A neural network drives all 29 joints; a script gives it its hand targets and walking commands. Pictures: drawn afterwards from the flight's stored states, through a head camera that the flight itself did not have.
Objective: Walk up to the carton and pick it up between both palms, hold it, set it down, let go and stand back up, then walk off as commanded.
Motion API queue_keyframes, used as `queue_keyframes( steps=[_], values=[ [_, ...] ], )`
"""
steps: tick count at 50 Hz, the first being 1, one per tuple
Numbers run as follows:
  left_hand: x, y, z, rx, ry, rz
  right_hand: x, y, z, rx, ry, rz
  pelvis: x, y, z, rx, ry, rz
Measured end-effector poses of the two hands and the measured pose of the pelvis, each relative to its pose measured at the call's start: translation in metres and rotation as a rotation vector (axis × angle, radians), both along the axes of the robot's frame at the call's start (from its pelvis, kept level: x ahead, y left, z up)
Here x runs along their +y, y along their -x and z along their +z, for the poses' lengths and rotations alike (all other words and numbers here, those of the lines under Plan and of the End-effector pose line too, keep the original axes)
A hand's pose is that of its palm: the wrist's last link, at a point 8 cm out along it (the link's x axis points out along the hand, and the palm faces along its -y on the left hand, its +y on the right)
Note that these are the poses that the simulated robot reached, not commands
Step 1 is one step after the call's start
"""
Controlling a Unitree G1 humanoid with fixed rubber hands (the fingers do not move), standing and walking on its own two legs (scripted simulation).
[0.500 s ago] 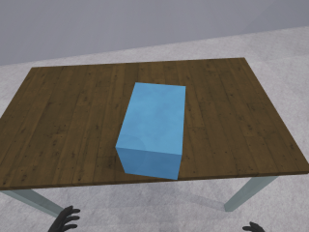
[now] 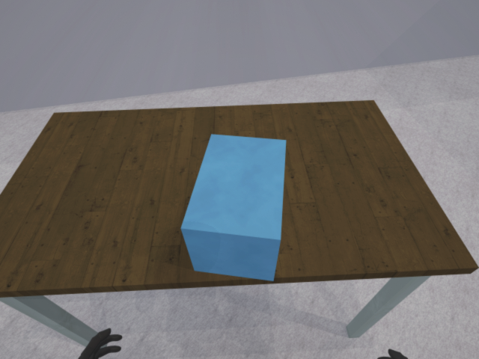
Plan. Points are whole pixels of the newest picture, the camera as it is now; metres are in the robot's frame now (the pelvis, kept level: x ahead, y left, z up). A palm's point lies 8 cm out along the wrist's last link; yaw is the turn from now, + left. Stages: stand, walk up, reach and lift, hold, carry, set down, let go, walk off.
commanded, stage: stand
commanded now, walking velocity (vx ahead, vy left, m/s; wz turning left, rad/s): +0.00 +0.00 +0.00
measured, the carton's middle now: (241, 204) +0.41 +0.01 +0.00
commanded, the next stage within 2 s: walk off in 0.20 s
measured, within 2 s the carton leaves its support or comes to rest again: neither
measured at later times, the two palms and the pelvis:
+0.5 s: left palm out of the picture +0.10 +0.28 -0.09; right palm out of the picture +0.05 -0.29 -0.11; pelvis -0.02 -0.01 +0.00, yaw +0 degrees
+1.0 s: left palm out of the picture -0.03 +0.30 -0.11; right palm out of the picture -0.07 -0.31 -0.14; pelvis -0.14 -0.01 -0.04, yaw +1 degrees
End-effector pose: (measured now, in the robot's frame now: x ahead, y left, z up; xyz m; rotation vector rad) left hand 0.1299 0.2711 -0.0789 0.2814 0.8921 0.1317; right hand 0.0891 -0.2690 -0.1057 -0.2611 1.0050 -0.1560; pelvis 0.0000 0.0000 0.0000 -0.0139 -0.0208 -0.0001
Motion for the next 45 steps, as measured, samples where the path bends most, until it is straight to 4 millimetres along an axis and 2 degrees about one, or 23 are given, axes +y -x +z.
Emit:
queue_keyframes(
  steps=[22, 27, 34, 40, 45],
  values=[
    [0.006, 0.027, -0.01, 0.046, -0.006, 0.015, -0.007, 0.024, 0.0, 0.04, 0.019, -0.013, -0.002, 0.015, 0.0, -0.01, -0.007, 0.003],
    [0.014, 0.041, -0.01, 0.067, -0.063, 0.009, -0.026, 0.041, -0.002, 0.072, 0.04, -0.02, -0.015, 0.028, -0.005, -0.013, -0.026, 0.004],
    [0.002, 0.07, -0.008, 0.086, -0.118, 0.018, -0.062, 0.063, -0.022, 0.101, 0.049, -0.011, -0.035, 0.052, -0.017, -0.02, -0.034, 0.01],
    [0.004, 0.1, -0.003, 0.094, -0.145, 0.027, -0.064, 0.092, -0.03, 0.126, 0.037, -0.016, -0.036, 0.079, -0.018, -0.038, -0.034, 0.013],
    [0.014, 0.127, -0.01, 0.1, -0.138, 0.027, -0.054, 0.119, -0.032, 0.133, 0.044, -0.015, -0.026, 0.105, -0.022, -0.033, -0.02, 0.014]
  ],
)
